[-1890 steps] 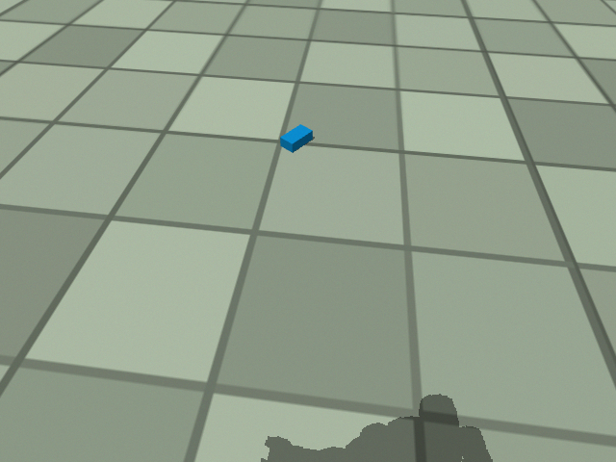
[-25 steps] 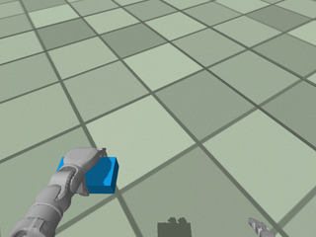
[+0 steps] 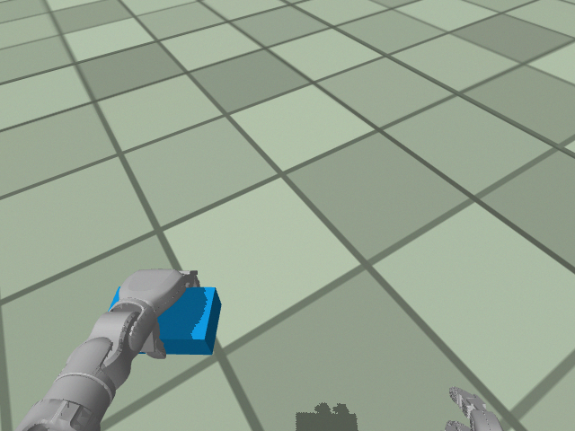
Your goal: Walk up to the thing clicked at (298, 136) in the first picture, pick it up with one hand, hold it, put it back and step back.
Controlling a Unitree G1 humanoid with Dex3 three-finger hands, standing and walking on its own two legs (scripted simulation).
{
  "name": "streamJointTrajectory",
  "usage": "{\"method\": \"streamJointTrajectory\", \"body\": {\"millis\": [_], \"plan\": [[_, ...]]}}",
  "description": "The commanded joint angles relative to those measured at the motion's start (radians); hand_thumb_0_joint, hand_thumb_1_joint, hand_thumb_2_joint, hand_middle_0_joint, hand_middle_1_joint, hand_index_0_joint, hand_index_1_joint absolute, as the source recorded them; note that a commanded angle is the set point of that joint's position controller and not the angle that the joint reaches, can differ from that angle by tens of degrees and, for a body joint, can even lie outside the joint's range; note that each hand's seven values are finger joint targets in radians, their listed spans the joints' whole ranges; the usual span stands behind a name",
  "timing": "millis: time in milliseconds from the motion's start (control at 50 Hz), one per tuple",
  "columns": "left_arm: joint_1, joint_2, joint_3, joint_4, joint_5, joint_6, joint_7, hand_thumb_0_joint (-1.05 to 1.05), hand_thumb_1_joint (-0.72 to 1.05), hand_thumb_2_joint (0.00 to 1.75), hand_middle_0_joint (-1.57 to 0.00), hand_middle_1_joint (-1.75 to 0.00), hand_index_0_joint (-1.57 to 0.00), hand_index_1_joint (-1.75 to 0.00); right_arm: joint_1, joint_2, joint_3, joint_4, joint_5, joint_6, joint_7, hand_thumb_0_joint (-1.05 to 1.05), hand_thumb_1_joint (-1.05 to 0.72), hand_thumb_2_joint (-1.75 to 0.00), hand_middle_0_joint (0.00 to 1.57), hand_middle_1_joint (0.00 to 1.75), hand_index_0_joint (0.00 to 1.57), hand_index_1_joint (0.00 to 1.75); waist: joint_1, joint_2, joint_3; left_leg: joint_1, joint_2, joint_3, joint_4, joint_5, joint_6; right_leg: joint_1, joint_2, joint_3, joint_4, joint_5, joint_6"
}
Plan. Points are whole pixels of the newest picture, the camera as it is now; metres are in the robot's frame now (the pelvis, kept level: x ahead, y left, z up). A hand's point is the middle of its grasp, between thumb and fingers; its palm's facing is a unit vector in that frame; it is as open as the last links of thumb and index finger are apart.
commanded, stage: hold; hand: left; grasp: from above
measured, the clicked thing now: (164, 319) +0.30 +0.22 -0.06
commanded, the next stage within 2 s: crouch in 0.80 s
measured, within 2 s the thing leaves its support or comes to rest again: neither
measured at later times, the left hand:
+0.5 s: hand (166, 314) +0.29 +0.21 -0.03, palm faces -0.46 -0.04 -0.89, open 11.7 cm
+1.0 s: hand (161, 309) +0.30 +0.22 -0.03, palm faces -0.46 -0.03 -0.89, open 11.7 cm
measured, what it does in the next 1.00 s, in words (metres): stands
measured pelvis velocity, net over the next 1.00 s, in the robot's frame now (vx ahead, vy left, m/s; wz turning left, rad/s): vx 0.01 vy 0.00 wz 0.00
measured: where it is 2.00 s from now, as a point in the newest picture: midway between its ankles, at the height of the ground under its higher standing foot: outside the picture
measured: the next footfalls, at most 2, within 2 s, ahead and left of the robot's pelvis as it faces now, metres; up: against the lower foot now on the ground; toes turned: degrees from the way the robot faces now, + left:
none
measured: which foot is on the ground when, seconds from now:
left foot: down 0.00-1.00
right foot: down 0.00-1.00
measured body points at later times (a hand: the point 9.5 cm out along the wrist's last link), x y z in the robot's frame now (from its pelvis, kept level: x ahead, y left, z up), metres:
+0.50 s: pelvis +0.01 -0.01 +0.01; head +0.02 -0.03 +0.45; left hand +0.31 +0.21 +0.02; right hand +0.16 -0.26 -0.11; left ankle +0.02 +0.11 -0.73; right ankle +0.02 -0.13 -0.73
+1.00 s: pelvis +0.01 +0.00 +0.01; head +0.03 -0.02 +0.46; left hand +0.32 +0.22 +0.02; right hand +0.15 -0.26 -0.11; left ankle +0.02 +0.12 -0.73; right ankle +0.02 -0.13 -0.73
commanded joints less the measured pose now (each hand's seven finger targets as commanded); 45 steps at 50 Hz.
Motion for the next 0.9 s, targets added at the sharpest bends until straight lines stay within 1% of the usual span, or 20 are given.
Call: {"method": "streamJointTrajectory", "body": {"millis": [0, 60, 200, 220, 280, 300, 360, 460, 500, 560, 600, 660, 720, 740, 760, 780, 800, 820, 860, 880], "plan": [[-0.318, 0.228, 0.130, -0.194, -0.010, -0.004, 0.038, 0.00, 0.53, 1.15, -0.91, -0.94, -0.90, -0.94, -0.080, -0.131, -0.044, -0.132, -0.003, -0.047, -0.006, 0.00, -0.90, -0.90, 0.20, 0.30, 0.20, 0.30, 0.002, -0.027, -0.249, 0.145, -0.022, -0.011, -0.091, 0.142, 0.010, 0.060, 0.032, -0.018, -0.111, 0.112, -0.022], [-0.337, 0.220, 0.114, -0.227, -0.016, -0.004, 0.030, 0.00, 0.55, 1.15, -0.93, -0.94, -0.92, -0.94, -0.087, -0.128, -0.041, -0.135, -0.004, -0.044, -0.008, 0.00, -0.90, -0.90, 0.20, 0.30, 0.20, 0.30, -0.003, -0.024, -0.251, 0.163, -0.025, -0.007, -0.098, 0.148, 0.013, 0.068, 0.028, -0.012, -0.124, 0.125, -0.019], [-0.320, 0.226, 0.123, -0.256, -0.020, -0.009, 0.018, 0.00, 0.53, 1.10, -0.90, -0.92, -0.90, -0.92, -0.102, -0.124, -0.037, -0.139, -0.002, -0.038, -0.011, 0.00, -0.90, -0.90, 0.20, 0.30, 0.20, 0.30, 0.005, -0.019, -0.239, 0.178, -0.026, -0.006, -0.115, 0.143, 0.012, 0.081, 0.028, -0.013, -0.141, 0.117, -0.020], [-0.325, 0.217, 0.114, -0.246, -0.016, -0.008, 0.017, 0.00, 0.54, 1.11, -0.91, -0.92, -0.91, -0.92, -0.101, -0.123, -0.035, -0.140, -0.002, -0.038, -0.011, 0.00, -0.90, -0.90, 0.20, 0.30, 0.20, 0.30, -0.005, -0.018, -0.236, 0.183, -0.027, -0.004, -0.117, 0.148, 0.013, 0.078, 0.027, -0.009, -0.141, 0.128, -0.020], [-0.286, 0.204, 0.111, -0.224, -0.019, -0.002, 0.019, 0.00, 0.53, 1.11, -0.90, -0.92, -0.90, -0.92, -0.100, -0.123, -0.034, -0.139, 0.000, -0.033, -0.012, 0.00, -0.90, -0.90, 0.20, 0.30, 0.20, 0.30, -0.003, -0.037, -0.222, 0.180, -0.024, -0.005, -0.119, 0.156, 0.015, 0.076, 0.029, -0.015, -0.144, 0.133, -0.018], [-0.287, 0.224, 0.127, -0.239, -0.020, -0.004, 0.020, 0.00, 0.54, 1.12, -0.91, -0.90, -0.91, -0.91, -0.105, -0.125, -0.036, -0.140, 0.000, -0.032, -0.013, 0.00, -0.90, -0.90, 0.20, 0.30, 0.20, 0.30, 0.008, -0.027, -0.229, 0.185, -0.026, -0.005, -0.122, 0.166, 0.013, 0.091, 0.027, -0.014, -0.145, 0.140, -0.019], [-0.342, 0.236, 0.129, -0.256, -0.010, -0.006, 0.020, 0.00, 0.54, 1.13, -0.92, -0.91, -0.92, -0.92, -0.105, -0.121, -0.035, -0.136, -0.002, -0.028, -0.014, 0.00, -0.90, -0.90, 0.20, 0.30, 0.20, 0.30, 0.001, -0.034, -0.267, 0.200, -0.032, 0.000, -0.109, 0.202, 0.019, 0.108, 0.020, -0.007, -0.145, 0.189, -0.011], [-0.340, 0.207, 0.114, -0.229, -0.015, 0.002, 0.032, 0.00, 0.55, 1.11, -0.90, -0.94, -0.91, -0.93, -0.097, -0.122, -0.038, -0.130, -0.001, -0.025, -0.014, 0.00, -0.90, -0.90, 0.20, 0.30, 0.20, 0.30, -0.002, -0.027, -0.256, 0.212, -0.028, 0.000, -0.119, 0.211, 0.014, 0.099, 0.026, -0.014, -0.146, 0.192, -0.016], [-0.315, 0.226, 0.133, -0.218, -0.012, 0.005, 0.034, 0.00, 0.54, 1.11, -0.91, -0.92, -0.91, -0.92, -0.104, -0.123, -0.038, -0.132, 0.001, -0.022, -0.013, 0.00, -0.90, -0.90, 0.20, 0.30, 0.20, 0.30, 0.007, -0.032, -0.242, 0.199, -0.033, 0.002, -0.121, 0.197, 0.016, 0.106, 0.021, -0.012, -0.157, 0.177, -0.014], [-0.288, 0.213, 0.114, -0.228, -0.006, 0.007, 0.022, 0.00, 0.57, 1.14, -0.94, -0.91, -0.94, -0.92, -0.116, -0.119, -0.038, -0.145, 0.002, -0.017, -0.012, 0.00, -0.90, -0.90, 0.20, 0.30, 0.20, 0.30, 0.012, -0.023, -0.241, 0.204, -0.032, 0.001, -0.126, 0.206, 0.015, 0.112, 0.020, -0.013, -0.157, 0.184, -0.016], [-0.308, 0.213, 0.109, -0.223, -0.006, 0.003, 0.017, 0.00, 0.56, 1.15, -0.95, -0.90, -0.94, -0.91, -0.110, -0.121, -0.037, -0.140, 0.003, -0.014, -0.013, 0.00, -0.90, -0.90, 0.20, 0.30, 0.20, 0.30, 0.002, -0.033, -0.232, 0.208, -0.028, -0.001, -0.132, 0.201, 0.016, 0.110, 0.023, -0.014, -0.158, 0.179, -0.018], [-0.348, 0.240, 0.127, -0.221, -0.004, -0.005, 0.018, 0.00, 0.55, 1.15, -0.94, -0.90, -0.93, -0.91, -0.101, -0.121, -0.038, -0.135, 0.003, -0.010, -0.015, 0.00, -0.90, -0.90, 0.20, 0.30, 0.20, 0.30, 0.000, -0.032, -0.243, 0.213, -0.031, -0.001, -0.128, 0.209, 0.018, 0.111, 0.021, -0.011, -0.160, 0.193, -0.015], [-0.365, 0.221, 0.115, -0.236, -0.016, -0.013, 0.020, 0.00, 0.56, 1.16, -0.95, -0.92, -0.94, -0.93, -0.096, -0.122, -0.041, -0.135, 0.001, -0.012, -0.014, 0.00, -0.90, -0.90, 0.20, 0.30, 0.20, 0.30, -0.004, -0.010, -0.270, 0.233, -0.030, 0.000, -0.132, 0.217, 0.016, 0.118, 0.021, -0.009, -0.156, 0.199, -0.019], [-0.347, 0.223, 0.124, -0.223, -0.018, -0.013, 0.023, 0.00, 0.57, 1.13, -0.94, -0.92, -0.94, -0.93, -0.096, -0.123, -0.041, -0.132, 0.002, -0.011, -0.014, 0.00, -0.90, -0.90, 0.20, 0.30, 0.20, 0.30, 0.007, -0.011, -0.266, 0.231, -0.025, -0.005, -0.134, 0.230, 0.012, 0.124, 0.026, -0.017, -0.152, 0.201, -0.022], [-0.351, 0.226, 0.128, -0.215, -0.015, -0.013, 0.027, 0.00, 0.55, 1.15, -0.93, -0.92, -0.93, -0.93, -0.090, -0.125, -0.041, -0.132, 0.001, -0.009, -0.014, 0.00, -0.90, -0.90, 0.20, 0.30, 0.20, 0.30, -0.001, -0.007, -0.262, 0.226, -0.025, -0.004, -0.132, 0.233, 0.013, 0.116, 0.026, -0.018, -0.151, 0.205, -0.022], [-0.318, 0.217, 0.125, -0.188, -0.017, -0.011, 0.030, 0.00, 0.55, 1.16, -0.94, -0.91, -0.93, -0.92, -0.099, -0.124, -0.040, -0.135, 0.001, -0.008, -0.013, 0.00, -0.90, -0.90, 0.20, 0.30, 0.20, 0.30, 0.006, -0.021, -0.238, 0.219, -0.026, -0.006, -0.137, 0.227, 0.011, 0.118, 0.027, -0.019, -0.156, 0.196, -0.023], [-0.328, 0.200, 0.103, -0.203, -0.011, -0.012, 0.028, 0.00, 0.54, 1.16, -0.93, -0.91, -0.92, -0.92, -0.096, -0.122, -0.042, -0.137, 0.001, -0.008, -0.013, 0.00, -0.90, -0.90, 0.20, 0.30, 0.20, 0.30, -0.003, -0.028, -0.241, 0.219, -0.026, -0.005, -0.135, 0.225, 0.013, 0.114, 0.026, -0.020, -0.157, 0.201, -0.021], [-0.340, 0.221, 0.124, -0.206, -0.011, -0.012, 0.033, 0.00, 0.56, 1.16, -0.94, -0.92, -0.93, -0.93, -0.095, -0.125, -0.043, -0.136, 0.001, -0.008, -0.013, 0.00, -0.90, -0.90, 0.20, 0.30, 0.20, 0.30, 0.004, -0.019, -0.247, 0.214, -0.028, -0.003, -0.134, 0.215, 0.012, 0.118, 0.025, -0.019, -0.160, 0.188, -0.021], [-0.303, 0.228, 0.134, -0.198, -0.011, -0.008, 0.036, 0.00, 0.56, 1.16, -0.94, -0.91, -0.93, -0.92, -0.096, -0.125, -0.044, -0.139, 0.002, -0.005, -0.011, 0.00, -0.90, -0.90, 0.20, 0.30, 0.20, 0.30, 0.014, -0.014, -0.238, 0.207, -0.026, -0.005, -0.140, 0.212, 0.009, 0.121, 0.026, -0.021, -0.161, 0.179, -0.024], [-0.322, 0.230, 0.131, -0.221, -0.008, -0.009, 0.035, 0.00, 0.64, 1.08, -0.95, -0.97, -0.98, -0.94, -0.101, -0.125, -0.044, -0.143, 0.001, -0.004, -0.010, 0.00, -0.92, -0.91, 0.20, 0.30, 0.20, 0.30, 0.013, 0.004, -0.245, 0.218, -0.026, -0.005, -0.141, 0.221, 0.007, 0.116, 0.025, -0.020, -0.156, 0.188, -0.026]]}}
